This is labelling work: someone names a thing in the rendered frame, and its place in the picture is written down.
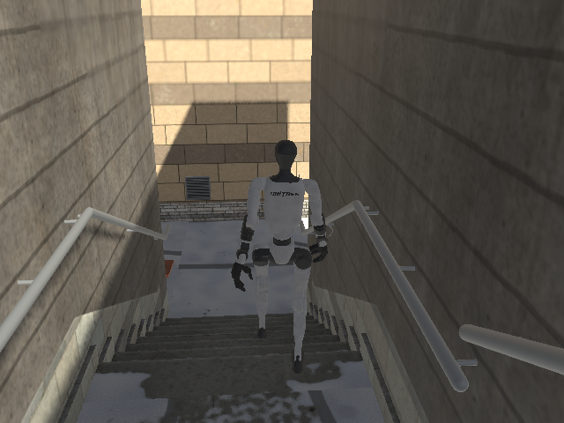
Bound stairs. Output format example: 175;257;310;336
111;312;351;362

